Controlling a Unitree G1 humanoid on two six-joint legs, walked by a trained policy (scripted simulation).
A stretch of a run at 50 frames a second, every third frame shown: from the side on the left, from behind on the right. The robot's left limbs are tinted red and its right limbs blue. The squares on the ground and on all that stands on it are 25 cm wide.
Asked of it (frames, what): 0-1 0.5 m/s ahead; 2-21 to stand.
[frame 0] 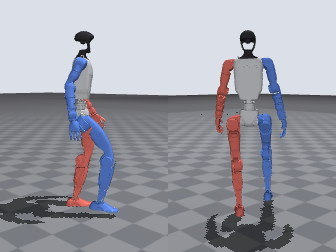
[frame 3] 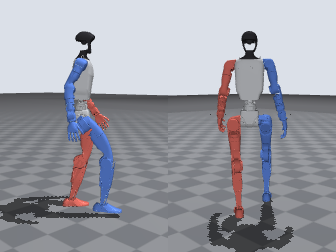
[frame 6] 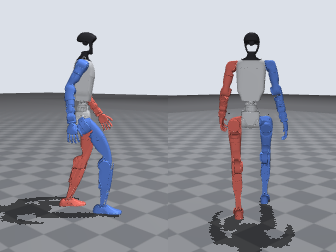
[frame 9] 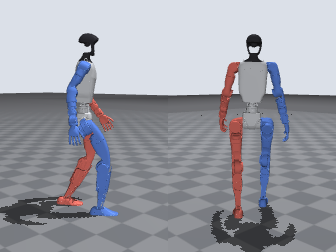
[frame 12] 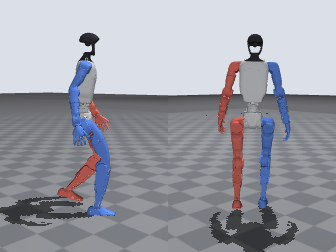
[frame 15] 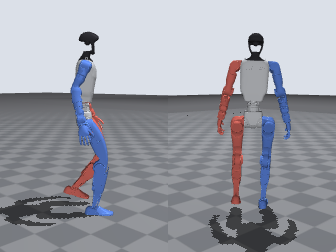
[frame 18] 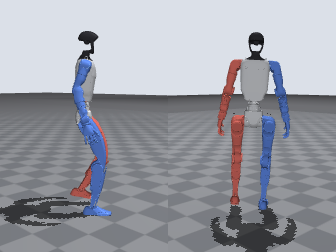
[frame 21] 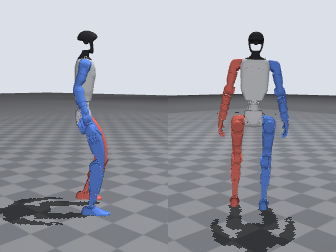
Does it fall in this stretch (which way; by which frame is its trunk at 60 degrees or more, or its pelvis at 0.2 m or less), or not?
no
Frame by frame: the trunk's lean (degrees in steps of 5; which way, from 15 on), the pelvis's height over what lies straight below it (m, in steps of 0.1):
0: 5, 0.8
3: 5, 0.8
6: 5, 0.8
9: 5, 0.8
12: 5, 0.8
15: 5, 0.8
18: 5, 0.8
21: 5, 0.8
